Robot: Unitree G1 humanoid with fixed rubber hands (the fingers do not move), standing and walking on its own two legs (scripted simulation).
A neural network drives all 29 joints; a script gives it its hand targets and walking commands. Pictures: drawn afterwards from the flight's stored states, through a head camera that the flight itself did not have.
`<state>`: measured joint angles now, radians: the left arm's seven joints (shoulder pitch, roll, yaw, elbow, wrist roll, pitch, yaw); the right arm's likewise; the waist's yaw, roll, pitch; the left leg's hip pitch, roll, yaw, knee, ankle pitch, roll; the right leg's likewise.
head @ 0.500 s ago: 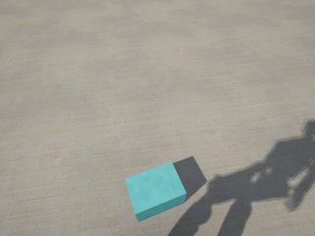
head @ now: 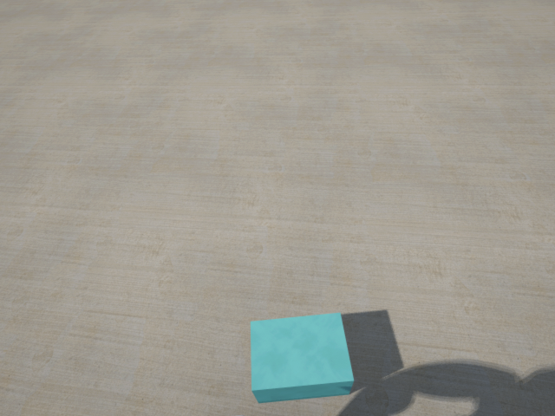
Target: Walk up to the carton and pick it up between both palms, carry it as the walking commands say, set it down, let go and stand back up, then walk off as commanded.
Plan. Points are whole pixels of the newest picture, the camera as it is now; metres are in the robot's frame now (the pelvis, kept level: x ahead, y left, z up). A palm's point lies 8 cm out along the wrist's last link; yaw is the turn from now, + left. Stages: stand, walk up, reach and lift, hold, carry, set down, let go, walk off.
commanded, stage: walk up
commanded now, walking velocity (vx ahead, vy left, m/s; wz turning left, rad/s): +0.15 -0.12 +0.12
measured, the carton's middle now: (299, 357) +0.41 +0.00 -0.68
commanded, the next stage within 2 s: none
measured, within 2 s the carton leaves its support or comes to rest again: neither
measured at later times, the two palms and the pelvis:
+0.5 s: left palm out of the picture +0.11 +0.24 -0.13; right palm out of the picture +0.10 -0.21 -0.15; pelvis +0.06 +0.01 +0.00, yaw +0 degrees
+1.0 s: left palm out of the picture +0.00 +0.25 -0.14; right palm out of the picture +0.04 -0.22 -0.15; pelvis -0.01 +0.02 +0.00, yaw -1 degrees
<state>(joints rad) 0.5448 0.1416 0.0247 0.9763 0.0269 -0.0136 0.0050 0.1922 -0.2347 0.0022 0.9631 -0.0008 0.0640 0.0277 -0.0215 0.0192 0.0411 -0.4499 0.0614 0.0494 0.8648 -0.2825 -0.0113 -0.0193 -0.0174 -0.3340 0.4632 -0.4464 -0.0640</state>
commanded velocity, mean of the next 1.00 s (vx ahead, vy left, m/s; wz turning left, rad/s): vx -0.09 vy -0.01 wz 0.02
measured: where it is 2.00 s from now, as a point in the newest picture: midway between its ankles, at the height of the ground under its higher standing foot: outside the picture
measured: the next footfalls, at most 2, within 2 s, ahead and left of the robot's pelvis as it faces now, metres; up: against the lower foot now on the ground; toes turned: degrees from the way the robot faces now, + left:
left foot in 0.12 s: +0.14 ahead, +0.12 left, +0.00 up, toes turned +7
right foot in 0.34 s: +0.07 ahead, -0.10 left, +0.00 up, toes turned -8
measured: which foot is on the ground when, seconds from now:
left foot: up 0.00-0.10, down 0.12-1.00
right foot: down 0.00-0.14, up 0.16-0.32, down 0.34-0.74, up 0.76-0.98, down 1.00-1.00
